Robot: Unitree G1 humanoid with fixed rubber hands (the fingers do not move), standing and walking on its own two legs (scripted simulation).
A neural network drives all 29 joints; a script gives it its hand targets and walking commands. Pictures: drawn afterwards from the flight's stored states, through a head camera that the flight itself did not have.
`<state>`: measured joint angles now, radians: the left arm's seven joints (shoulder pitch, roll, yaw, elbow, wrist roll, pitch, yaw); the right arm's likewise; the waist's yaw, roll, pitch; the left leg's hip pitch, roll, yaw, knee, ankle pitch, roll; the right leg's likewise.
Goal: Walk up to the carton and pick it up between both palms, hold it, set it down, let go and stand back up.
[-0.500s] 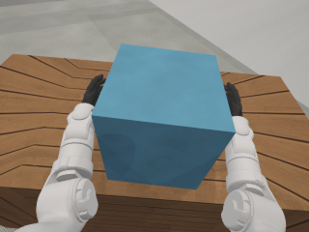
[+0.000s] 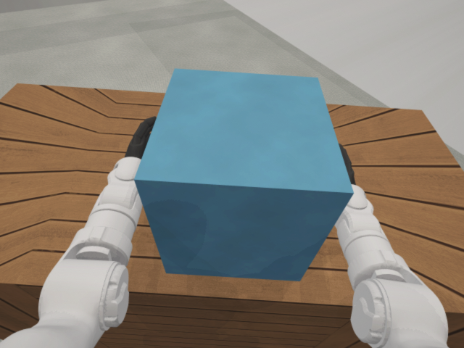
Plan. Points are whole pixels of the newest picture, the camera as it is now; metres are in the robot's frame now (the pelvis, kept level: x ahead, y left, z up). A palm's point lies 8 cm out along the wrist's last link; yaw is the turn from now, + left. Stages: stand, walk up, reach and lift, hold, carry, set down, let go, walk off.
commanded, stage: set down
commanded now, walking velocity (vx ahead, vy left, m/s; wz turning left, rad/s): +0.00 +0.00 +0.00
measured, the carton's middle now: (239, 178) +0.43 +0.00 +0.06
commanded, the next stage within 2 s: none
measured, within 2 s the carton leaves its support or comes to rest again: neither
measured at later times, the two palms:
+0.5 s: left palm (124, 156) +0.43 +0.21 +0.11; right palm (399, 170) +0.40 -0.28 +0.12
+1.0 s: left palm (113, 106) +0.45 +0.20 +0.21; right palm (417, 128) +0.41 -0.27 +0.21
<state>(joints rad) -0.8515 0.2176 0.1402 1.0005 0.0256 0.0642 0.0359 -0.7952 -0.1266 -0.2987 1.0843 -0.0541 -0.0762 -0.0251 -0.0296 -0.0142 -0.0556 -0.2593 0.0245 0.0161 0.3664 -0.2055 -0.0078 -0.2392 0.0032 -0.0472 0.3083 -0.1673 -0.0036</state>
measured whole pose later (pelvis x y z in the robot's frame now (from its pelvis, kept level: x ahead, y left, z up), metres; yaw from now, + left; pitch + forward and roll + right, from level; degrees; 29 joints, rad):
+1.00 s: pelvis -0.03 -0.01 -0.01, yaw -1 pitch +14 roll -1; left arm -1.24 0.50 -0.18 1.22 -0.41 0.20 -0.01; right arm -1.18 -0.48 0.13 1.20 0.53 0.18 -0.02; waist -0.05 -0.02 -0.19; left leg -0.50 0.05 0.00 0.44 -0.17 -0.03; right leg -0.49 0.03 -0.05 0.38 -0.13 -0.03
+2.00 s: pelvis -0.03 +0.00 +0.00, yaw -2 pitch +2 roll -1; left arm -0.75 0.47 0.11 0.45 -0.27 0.61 0.00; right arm -0.74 -0.49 -0.02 0.65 0.48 0.39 0.01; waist -0.05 -0.03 -0.06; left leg -0.23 0.03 0.02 0.36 -0.17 -0.01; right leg -0.22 0.02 -0.01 0.30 -0.12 -0.01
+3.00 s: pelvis +0.00 +0.00 +0.00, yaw -2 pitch -1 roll -1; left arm 0.13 0.30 0.11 -0.09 -0.24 0.28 -0.02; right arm 0.22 -0.33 -0.11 -0.10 0.33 0.20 0.00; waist 0.01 0.00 0.01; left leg -0.08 0.02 0.02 0.30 -0.20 -0.01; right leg -0.08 0.02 0.01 0.25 -0.15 -0.01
